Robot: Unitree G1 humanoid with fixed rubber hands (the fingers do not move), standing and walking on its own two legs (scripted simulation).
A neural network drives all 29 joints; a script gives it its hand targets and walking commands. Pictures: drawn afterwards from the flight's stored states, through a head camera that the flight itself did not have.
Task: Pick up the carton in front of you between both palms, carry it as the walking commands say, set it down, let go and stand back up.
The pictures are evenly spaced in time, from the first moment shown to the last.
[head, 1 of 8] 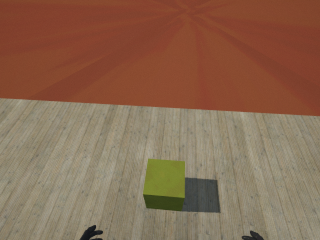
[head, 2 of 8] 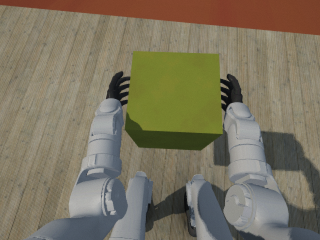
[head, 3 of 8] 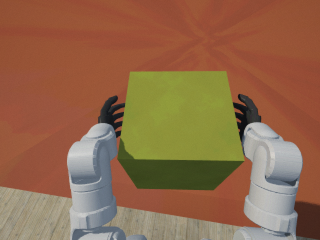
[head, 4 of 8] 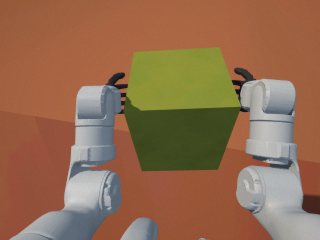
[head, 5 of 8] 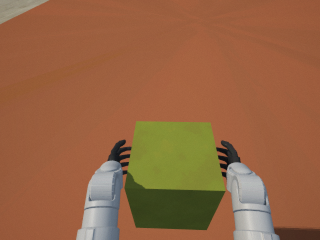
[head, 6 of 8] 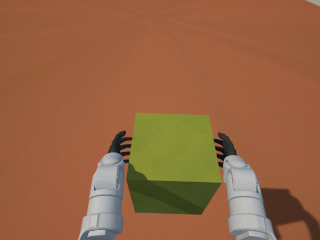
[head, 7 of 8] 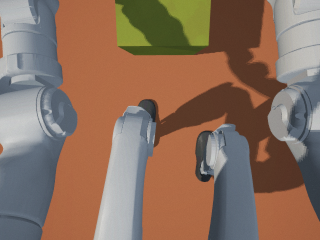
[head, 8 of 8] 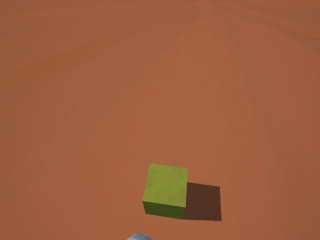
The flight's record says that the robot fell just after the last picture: no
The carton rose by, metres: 1.18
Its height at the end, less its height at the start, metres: +0.43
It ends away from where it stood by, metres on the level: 5.66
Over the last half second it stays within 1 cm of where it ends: yes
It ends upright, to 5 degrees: yes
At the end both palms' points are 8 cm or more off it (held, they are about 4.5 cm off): yes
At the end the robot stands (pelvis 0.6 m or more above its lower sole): yes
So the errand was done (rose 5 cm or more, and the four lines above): yes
